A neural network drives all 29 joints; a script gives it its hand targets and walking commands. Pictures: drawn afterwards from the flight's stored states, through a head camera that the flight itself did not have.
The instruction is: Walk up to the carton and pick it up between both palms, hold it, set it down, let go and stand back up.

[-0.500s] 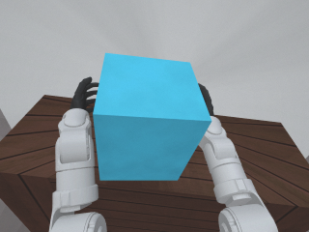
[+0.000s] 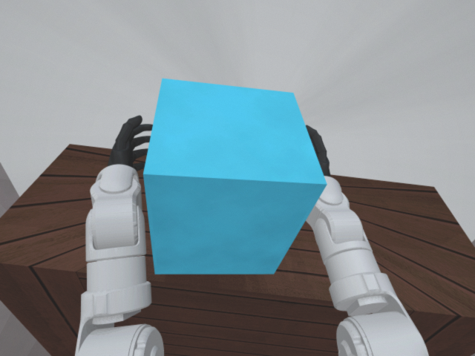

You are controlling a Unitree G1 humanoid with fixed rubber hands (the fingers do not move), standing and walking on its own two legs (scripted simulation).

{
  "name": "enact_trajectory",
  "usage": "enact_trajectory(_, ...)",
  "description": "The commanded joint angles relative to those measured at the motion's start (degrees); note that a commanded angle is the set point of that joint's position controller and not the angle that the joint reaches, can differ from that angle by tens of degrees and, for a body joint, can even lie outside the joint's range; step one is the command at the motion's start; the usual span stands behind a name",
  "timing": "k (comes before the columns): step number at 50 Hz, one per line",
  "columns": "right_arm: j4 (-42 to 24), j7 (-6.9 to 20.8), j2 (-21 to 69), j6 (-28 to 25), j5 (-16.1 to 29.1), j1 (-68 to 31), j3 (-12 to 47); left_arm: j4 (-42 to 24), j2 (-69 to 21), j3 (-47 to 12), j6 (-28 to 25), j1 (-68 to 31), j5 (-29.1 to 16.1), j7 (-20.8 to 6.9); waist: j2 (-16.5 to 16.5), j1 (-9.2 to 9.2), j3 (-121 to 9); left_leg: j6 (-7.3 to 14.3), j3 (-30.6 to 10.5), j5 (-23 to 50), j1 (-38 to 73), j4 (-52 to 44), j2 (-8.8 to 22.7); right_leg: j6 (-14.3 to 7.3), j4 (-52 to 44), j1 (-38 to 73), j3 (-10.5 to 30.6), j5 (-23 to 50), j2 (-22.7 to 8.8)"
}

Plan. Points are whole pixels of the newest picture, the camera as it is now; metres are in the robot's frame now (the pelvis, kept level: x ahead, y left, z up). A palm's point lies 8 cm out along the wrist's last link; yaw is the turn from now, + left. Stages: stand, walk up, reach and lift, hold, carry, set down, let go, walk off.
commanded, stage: hold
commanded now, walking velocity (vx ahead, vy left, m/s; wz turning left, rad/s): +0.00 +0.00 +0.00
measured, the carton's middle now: (223, 184) +0.37 +0.00 +0.15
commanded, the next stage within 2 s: none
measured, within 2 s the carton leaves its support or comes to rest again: neither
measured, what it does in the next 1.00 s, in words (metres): stands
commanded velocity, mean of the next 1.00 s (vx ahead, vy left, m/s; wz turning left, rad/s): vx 0.00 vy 0.00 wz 0.00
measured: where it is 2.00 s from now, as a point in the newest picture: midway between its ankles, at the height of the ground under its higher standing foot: outside the picture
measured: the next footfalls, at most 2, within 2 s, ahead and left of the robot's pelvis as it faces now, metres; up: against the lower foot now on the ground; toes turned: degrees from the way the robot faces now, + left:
none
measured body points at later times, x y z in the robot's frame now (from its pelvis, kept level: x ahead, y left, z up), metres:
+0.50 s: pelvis +0.00 +0.00 +0.00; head -0.04 +0.03 +0.45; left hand +0.37 +0.15 +0.20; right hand +0.38 -0.15 +0.18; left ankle +0.04 +0.09 -0.75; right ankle +0.02 -0.10 -0.75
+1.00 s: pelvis +0.00 +0.00 +0.00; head -0.04 +0.03 +0.45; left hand +0.36 +0.16 +0.20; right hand +0.37 -0.15 +0.19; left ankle +0.04 +0.09 -0.75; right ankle +0.02 -0.10 -0.75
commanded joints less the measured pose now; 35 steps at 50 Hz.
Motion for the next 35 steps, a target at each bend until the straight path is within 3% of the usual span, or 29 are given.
enact_trajectory(1, -15.2, 4.0, 27.9, -3.1, 3.3, -35.5, 20.3, -3.6, -22.9, -21.7, -1.9, -27.2, -7.7, -6.6, 3.4, -0.01, -19.6, -0.9, -0.3, 11.8, 7.0, -0.2, -0.4, 3.3, -0.9, 2.4, 0.0, 8.7, 1.3)
enact_trajectory(10, -14.1, 4.3, 27.1, -2.2, 3.4, -33.7, 19.2, -4.9, -23.9, -23.7, -1.2, -27.6, -8.0, -6.5, 5.8, -1.4, -16.2, -2.0, -0.7, 10.4, 7.5, -0.9, 0.0, 2.7, -1.6, 0.1, -0.3, 5.7, 1.5)
enact_trajectory(16, -13.1, 4.9, 27.2, -2.8, 1.0, -36.5, 17.1, -0.5, -22.8, -20.9, -1.4, -28.6, -7.5, -6.7, 3.2, -0.53, -15.8, -0.4, -0.3, 3.0, 4.1, -3.0, 0.1, 2.8, -2.0, -0.2, -0.5, 0.5, 1.1)
enact_trajectory(25, -13.9, 4.6, 28.3, -3.6, 1.8, -36.8, 18.9, -1.5, -22.8, -20.8, -2.6, -28.6, -7.9, -6.2, 1.7, 0.27, -20.2, -0.3, -0.1, 8.4, 6.8, -1.3, -0.4, 3.2, -1.4, 1.7, -0.3, 5.6, 1.5)
enact_trajectory(30, -12.0, 4.3, 27.6, -2.8, 1.7, -34.5, 18.4, -1.1, -21.9, -19.8, -1.6, -27.4, -6.6, -6.9, 3.2, -0.2, -16.4, -0.4, 0.0, 7.0, 5.4, -2.2, -0.3, 3.2, -1.6, 1.8, -0.2, 5.5, 1.1)
enact_trajectory(35, -14.8, 4.0, 27.7, -3.1, 3.5, -35.0, 19.4, -3.5, -23.1, -22.1, -1.8, -27.8, -7.7, -7.1, 5.0, -1.19, -18.8, -1.5, -0.2, 11.9, 7.1, -0.3, -0.7, 3.2, -1.0, 2.3, -0.1, 9.4, 1.1)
